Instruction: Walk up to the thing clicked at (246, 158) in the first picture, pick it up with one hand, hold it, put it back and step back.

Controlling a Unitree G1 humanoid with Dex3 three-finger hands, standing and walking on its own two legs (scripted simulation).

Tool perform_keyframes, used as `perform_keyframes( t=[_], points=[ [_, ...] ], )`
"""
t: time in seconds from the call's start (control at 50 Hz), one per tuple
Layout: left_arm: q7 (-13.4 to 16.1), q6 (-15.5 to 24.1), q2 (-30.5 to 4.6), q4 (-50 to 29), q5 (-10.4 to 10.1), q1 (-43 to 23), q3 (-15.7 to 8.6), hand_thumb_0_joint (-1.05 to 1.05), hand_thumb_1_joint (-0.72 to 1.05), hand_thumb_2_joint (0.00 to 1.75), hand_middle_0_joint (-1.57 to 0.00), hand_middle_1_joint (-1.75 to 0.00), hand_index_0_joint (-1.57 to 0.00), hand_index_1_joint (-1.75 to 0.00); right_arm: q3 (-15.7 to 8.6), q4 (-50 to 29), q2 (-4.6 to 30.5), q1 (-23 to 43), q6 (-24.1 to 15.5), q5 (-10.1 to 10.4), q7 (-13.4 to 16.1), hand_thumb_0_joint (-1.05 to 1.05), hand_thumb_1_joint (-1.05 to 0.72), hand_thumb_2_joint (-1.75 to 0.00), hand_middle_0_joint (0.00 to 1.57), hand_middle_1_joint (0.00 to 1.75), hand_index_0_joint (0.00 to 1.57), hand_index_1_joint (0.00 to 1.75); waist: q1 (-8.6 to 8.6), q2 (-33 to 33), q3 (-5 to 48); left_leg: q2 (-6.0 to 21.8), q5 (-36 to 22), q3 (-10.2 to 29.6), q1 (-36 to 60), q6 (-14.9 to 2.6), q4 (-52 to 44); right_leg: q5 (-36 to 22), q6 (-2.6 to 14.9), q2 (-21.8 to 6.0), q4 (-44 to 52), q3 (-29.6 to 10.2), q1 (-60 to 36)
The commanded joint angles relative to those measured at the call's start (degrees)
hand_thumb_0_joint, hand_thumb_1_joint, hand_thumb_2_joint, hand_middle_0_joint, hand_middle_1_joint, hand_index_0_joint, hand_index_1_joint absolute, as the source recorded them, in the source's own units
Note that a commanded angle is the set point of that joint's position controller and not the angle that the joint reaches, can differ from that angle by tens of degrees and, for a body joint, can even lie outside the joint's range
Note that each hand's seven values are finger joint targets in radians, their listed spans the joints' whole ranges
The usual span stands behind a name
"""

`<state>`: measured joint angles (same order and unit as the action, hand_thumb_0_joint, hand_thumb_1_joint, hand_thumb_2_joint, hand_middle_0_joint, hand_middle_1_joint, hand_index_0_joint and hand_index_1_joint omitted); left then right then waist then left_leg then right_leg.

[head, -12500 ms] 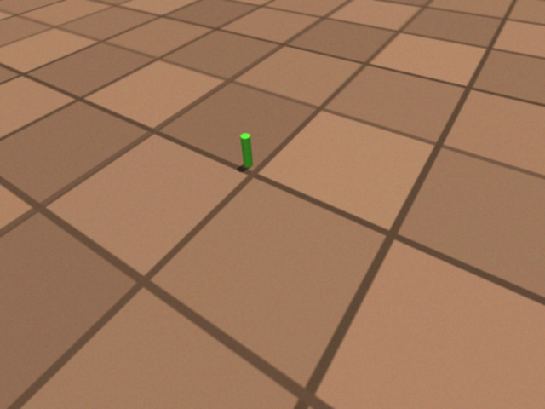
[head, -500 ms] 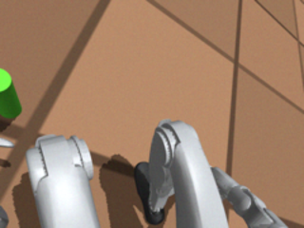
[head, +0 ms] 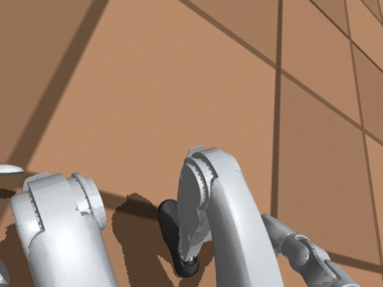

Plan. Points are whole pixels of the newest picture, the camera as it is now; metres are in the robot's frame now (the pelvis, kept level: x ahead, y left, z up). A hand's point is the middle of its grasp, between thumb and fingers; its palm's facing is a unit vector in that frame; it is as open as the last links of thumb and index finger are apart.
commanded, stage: close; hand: left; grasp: from the side
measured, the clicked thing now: out of the picture +0.44 +0.29 -0.18
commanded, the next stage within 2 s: settle in 0.68 s
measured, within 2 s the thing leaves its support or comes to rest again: leaves its support in 1.06 s
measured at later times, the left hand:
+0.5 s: hand out of the picture +0.43 +0.28 -0.16, palm faces +0.36 -0.93 +0.00, open 8.9 cm
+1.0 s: hand out of the picture +0.44 +0.28 -0.16, palm faces +0.37 -0.93 +0.00, open 7.2 cm
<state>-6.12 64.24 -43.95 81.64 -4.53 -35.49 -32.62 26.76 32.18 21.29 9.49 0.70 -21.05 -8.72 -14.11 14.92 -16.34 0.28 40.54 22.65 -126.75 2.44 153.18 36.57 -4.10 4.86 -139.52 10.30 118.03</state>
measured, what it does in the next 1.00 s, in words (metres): stands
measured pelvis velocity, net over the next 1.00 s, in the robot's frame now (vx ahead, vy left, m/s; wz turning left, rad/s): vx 0.00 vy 0.00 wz -0.02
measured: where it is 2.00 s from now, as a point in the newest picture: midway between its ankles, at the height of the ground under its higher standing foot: (132, 276)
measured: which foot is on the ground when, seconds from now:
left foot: down 0.00-1.00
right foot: down 0.00-1.00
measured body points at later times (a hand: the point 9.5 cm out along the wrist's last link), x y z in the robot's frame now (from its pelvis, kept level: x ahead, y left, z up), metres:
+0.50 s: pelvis +0.00 +0.00 +0.00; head +0.23 +0.18 +0.34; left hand +0.41 +0.33 -0.16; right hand +0.17 -0.25 -0.03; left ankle +0.08 +0.13 -0.25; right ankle +0.14 -0.14 -0.24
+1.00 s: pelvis +0.00 +0.00 +0.00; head +0.23 +0.18 +0.34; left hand +0.41 +0.33 -0.16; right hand +0.17 -0.25 -0.04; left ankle +0.08 +0.13 -0.25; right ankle +0.14 -0.14 -0.24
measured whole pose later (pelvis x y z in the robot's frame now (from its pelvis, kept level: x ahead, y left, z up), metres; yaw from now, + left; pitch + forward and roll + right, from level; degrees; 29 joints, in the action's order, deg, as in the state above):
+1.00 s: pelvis +0.00 +0.00 +0.00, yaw -1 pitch +13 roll -17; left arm 0.5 61.1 -45.6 79.2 -2.6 -38.6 -29.7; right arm 27.4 32.1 21.0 9.8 3.4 -21.1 -9.2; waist -14.7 14.7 -17.4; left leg 0.9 40.8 23.1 -127.5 2.3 152.7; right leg 35.9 -4.9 5.0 -138.4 10.8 118.8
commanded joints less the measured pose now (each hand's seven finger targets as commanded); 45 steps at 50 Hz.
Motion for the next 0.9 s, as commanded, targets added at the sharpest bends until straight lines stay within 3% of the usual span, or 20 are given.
perform_keyframes(
  t=[0.0, 0.12, 0.18, 0.26, 0.28, 0.3, 0.34, 0.38, 0.42, 0.44, 0.46, 0.5, 0.54, 0.62, 0.66, 0.74, 0.76, 0.8, 0.82, 0.88],
  points=[
    [2.0, 4.65, -12.37, -9.15, 0.93, -10.13, -0.08, 0.0, -0.2, 0.25, -0.23, -0.2, -0.2, -0.21, -6.87, -0.96, 20.07, -1.16, 1.12, -0.81, 1.38, 0.0, -0.89, -0.9, 0.2, 0.3, 0.2, 0.3, -4.58, -33.49, 33.73, 3.97, -8.12, -7.64, 24.19, 0.16, -19.53, -10.37, 4.17, 0.8, 8.93, 8.41, -13.79],
    [2.95, 3.6, -8.06, -8.4, -0.53, -12.59, 4.82, 0.0, 0.0, 0.42, -0.38, -0.36, -0.36, -0.36, -6.58, -0.31, 20.33, -2.24, 0.81, -0.34, 1.0, 0.0, -0.89, -0.9, 0.2, 0.3, 0.2, 0.3, -7.31, -29.36, 34.44, 3.34, -7.34, -7.09, 22.29, -0.67, -18.1, -11.59, 3.54, 1.06, 9.72, 8.78, -14.6],
    [3.67, 3.15, -8.93, -7.05, -0.44, -13.54, 5.02, 0.0, 0.05, 0.46, -0.42, -0.41, -0.41, -0.41, -6.29, -0.28, 20.03, -2.39, 0.93, 0.03, 0.86, 0.0, -0.88, -0.9, 0.2, 0.3, 0.2, 0.3, -7.05, -27.86, 32.78, 3.22, -4.97, -7.09, 20.23, -0.98, -18.2, -9.67, 3.63, 1.17, 10.4, 8.97, -13.84],
    [4.43, 3.12, -10.29, -5.64, 0.38, -12.88, 3.97, 0.0, 0.2, 0.54, -0.5, -0.49, -0.49, -0.49, -6.12, -0.88, 20.02, -1.48, 1.41, 0.15, 0.86, 0.0, -0.87, -0.89, 0.2, 0.3, 0.2, 0.3, -6.1, -28.24, 30.99, 3.44, -4.66, -6.85, 20.14, -0.6, -19.19, -8.63, 3.83, 1.13, 10.0, 9.42, -12.86],
    [4.71, 3.09, -11.03, -5.54, 0.43, -12.16, 3.44, 0.0, 0.22, 0.54, -0.51, -0.48, -0.5, -0.49, -6.03, -1.05, 19.77, -1.18, 1.49, 0.1, 0.85, 0.0, -0.86, -0.89, 0.2, 0.3, 0.2, 0.3, -5.04, -28.69, 30.61, 3.41, -4.29, -7.4, 19.71, -0.75, -18.96, -8.26, 3.92, 1.31, 10.31, 9.01, -13.13],
    [4.83, 3.26, -11.26, -5.55, 0.31, -12.87, 2.84, 0.0, 0.25, 0.57, -0.55, -0.52, -0.54, -0.52, -5.89, -1.21, 19.8, -0.88, 1.56, 0.09, 0.89, 0.0, -0.87, -0.89, 0.2, 0.3, 0.2, 0.3, -5.54, -28.39, 30.61, 3.5, -3.93, -7.12, 19.37, -0.73, -18.91, -8.08, 3.86, 1.28, 10.11, 9.29, -13.04],
    [5.54, 3.54, -12.32, -5.91, 0.2, -12.0, 1.34, 0.0, 0.33, 0.62, -0.59, -0.56, -0.58, -0.57, -5.62, -1.42, 19.67, -1.27, 1.73, -0.16, 0.87, 0.0, -0.86, -0.89, 0.2, 0.3, 0.2, 0.3, -4.88, -29.08, 32.46, 3.57, -6.25, -7.35, 20.64, -0.66, -18.5, -9.95, 3.83, 1.47, 10.15, 8.95, -14.89],
    [5.89, 4.0, -11.91, -6.96, 0.39, -12.94, 1.47, 0.0, 0.38, 0.7, -0.65, -0.64, -0.64, -0.64, -5.81, -1.76, 19.96, -1.0, 1.92, -0.24, 0.97, 0.0, -0.86, -0.89, 0.2, 0.3, 0.2, 0.3, -5.23, -29.91, 32.8, 3.83, -7.25, -7.18, 21.55, -0.42, -18.79, -10.57, 3.87, 1.37, 9.87, 9.06, -14.98],
    [6.21, 4.0, -13.7, -7.37, 1.21, -12.67, 0.57, 0.0, 0.47, 0.75, -0.73, -0.7, -0.71, -0.71, -5.84, -1.37, 20.05, -1.35, 2.25, -0.45, 1.1, 0.0, -0.86, -0.89, 0.2, 0.3, 0.2, 0.3, -5.21, -31.37, 33.35, 4.13, -8.17, -7.03, 23.04, -0.23, -18.99, -11.25, 3.98, 1.45, 9.68, 9.19, -15.04],
    [6.24, 3.91, -14.14, -7.47, 1.65, -13.5, 1.08, 0.0, 0.51, 0.78, -0.76, -0.73, -0.75, -0.74, -5.69, -1.25, 19.83, -1.17, 2.36, -0.43, 1.12, 0.0, -0.87, -0.89, 0.2, 0.3, 0.2, 0.3, -5.54, -31.81, 32.83, 4.09, -7.19, -7.0, 22.14, -0.32, -19.06, -10.47, 4.11, 1.5, 9.67, 9.21, -14.39],
    [6.15, 3.97, -12.16, -7.76, 1.87, -14.26, 2.37, 0.0, 0.57, 0.83, -0.8, -0.78, -0.79, -0.78, -5.75, -1.61, 20.04, -1.03, 2.49, -0.53, 1.05, 0.0, -0.86, -0.89, 0.2, 0.3, 0.2, 0.3, -6.59, -32.13, 32.35, 4.25, -7.79, -6.58, 23.09, -0.01, -19.66, -11.03, 3.99, 1.22, 9.44, 9.63, -14.25],
    [6.38, 3.71, -13.92, -7.56, 2.28, -14.32, 1.81, 0.0, 0.61, 0.87, -0.86, -0.84, -0.85, -0.84, -5.85, -1.01, 20.13, -1.23, 2.57, -0.43, 1.1, 0.0, -0.87, -0.89, 0.2, 0.3, 0.2, 0.3, -6.32, -32.38, 31.89, 4.3, -6.9, -6.6, 22.3, -0.2, -19.6, -10.59, 4.06, 1.23, 9.46, 9.34, -13.63],
    [6.37, 3.26, -12.39, -7.27, 2.23, -15.04, 2.84, 0.0, 0.66, 0.93, -0.92, -0.89, -0.9, -0.89, -5.98, -1.17, 20.37, -1.43, 2.72, -0.48, 1.02, 0.0, -0.86, -0.89, 0.2, 0.3, 0.2, 0.3, -7.16, -32.22, 32.39, 4.4, -7.83, -6.29, 23.56, -0.01, -19.48, -11.32, 3.93, 1.18, 9.32, 9.5, -13.41],
    [7.06, 3.13, -12.92, -7.37, 1.87, -16.1, 2.17, 0.0, 0.6, 1.05, -1.07, -1.07, -1.06, -1.07, -5.92, -0.91, 20.47, -1.66, 2.91, -0.42, 0.88, 0.0, -0.87, -0.89, 0.2, 0.3, 0.2, 0.3, -7.05, -31.87, 32.1, 4.36, -7.52, -5.82, 23.33, -0.07, -19.62, -11.24, 3.85, 1.11, 9.4, 9.6, -13.37],
    [7.11, 3.1, -11.54, -7.88, 1.74, -16.99, 3.1, 0.0, 0.62, 1.11, -1.13, -1.14, -1.12, -1.14, -5.84, -1.02, 20.3, -1.81, 2.96, -0.45, 0.8, 0.0, -0.87, -0.89, 0.2, 0.3, 0.2, 0.3, -7.65, -31.83, 32.09, 4.32, -7.76, -5.85, 23.34, -0.08, -19.56, -11.59, 3.74, 1.09, 9.6, 9.48, -13.83],
    [7.0, 2.87, -13.14, -8.52, 2.48, -16.45, 2.81, 0.0, 0.65, 1.2, -1.22, -1.24, -1.21, -1.25, -5.76, -1.13, 20.05, -1.52, 3.2, -0.47, 0.82, 0.0, -0.87, -0.89, 0.2, 0.3, 0.2, 0.3, -6.77, -32.17, 32.63, 4.4, -9.3, -6.25, 23.74, -0.13, -19.21, -12.51, 3.86, 1.13, 9.58, 9.06, -14.12],
    [6.92, 2.76, -12.33, -7.8, 2.49, -16.75, 3.49, 0.0, 0.65, 1.22, -1.24, -1.27, -1.23, -1.27, -5.79, -1.3, 20.0, -1.05, 3.28, -0.44, 0.78, 0.0, -0.87, -0.89, 0.2, 0.3, 0.2, 0.3, -7.33, -31.89, 31.8, 4.35, -8.0, -6.31, 22.88, -0.19, -19.3, -11.4, 3.86, 1.06, 9.74, 9.23, -13.51],
    [6.99, 2.72, -12.73, -8.12, 1.99, -16.05, 2.71, 0.0, 0.65, 1.26, -1.23, -1.29, -1.21, -1.31, -5.67, -1.01, 20.03, -1.8, 3.22, -0.51, 0.79, 0.0, -0.89, -0.9, 0.2, 0.3, 0.2, 0.3, -7.04, -31.49, 33.29, 4.19, -8.11, -6.67, 22.57, -0.4, -18.77, -11.93, 3.81, 1.26, 10.08, 9.11, -15.17],
    [6.87, 2.82, -11.8, -9.09, 1.78, -16.51, 3.48, 0.0, 0.66, 1.28, -1.22, -1.3, -1.21, -1.32, -5.55, -1.06, 19.83, -1.58, 3.18, -0.48, 0.7, 0.0, -0.89, -0.9, 0.2, 0.3, 0.2, 0.3, -6.96, -31.7, 33.48, 4.15, -8.63, -6.64, 22.7, -0.41, -18.85, -12.41, 3.72, 1.25, 10.2, 9.18, -15.66],
    [6.9, 2.37, -12.99, -10.78, 1.39, -15.7, 1.78, 0.0, 0.65, 1.31, -1.26, -1.34, -1.24, -1.36, -6.03, -1.3, 19.94, -2.01, 3.19, -0.25, 0.77, 0.0, -0.89, -0.9, 0.2, 0.3, 0.2, 0.3, -5.95, -32.13, 35.16, 4.21, -8.63, -6.87, 23.39, -0.37, -19.17, -12.24, 3.87, 1.32, 10.34, 8.95, -15.91]
  ],
)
